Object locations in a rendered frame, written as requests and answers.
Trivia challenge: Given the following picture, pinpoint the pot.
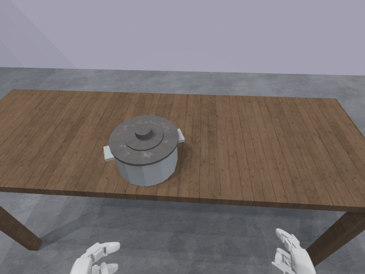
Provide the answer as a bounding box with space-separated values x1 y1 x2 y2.
103 129 185 187

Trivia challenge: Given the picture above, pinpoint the table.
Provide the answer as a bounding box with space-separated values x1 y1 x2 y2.
0 89 365 267

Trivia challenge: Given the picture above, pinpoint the lid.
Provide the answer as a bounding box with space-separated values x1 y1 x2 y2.
109 115 179 166

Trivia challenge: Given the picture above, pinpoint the left robot hand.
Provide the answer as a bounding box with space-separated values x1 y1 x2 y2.
70 242 120 274

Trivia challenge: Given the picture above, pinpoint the right robot hand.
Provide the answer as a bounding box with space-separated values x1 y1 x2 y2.
271 228 316 274

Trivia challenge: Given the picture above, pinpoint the knob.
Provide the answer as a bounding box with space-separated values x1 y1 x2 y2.
135 124 152 139

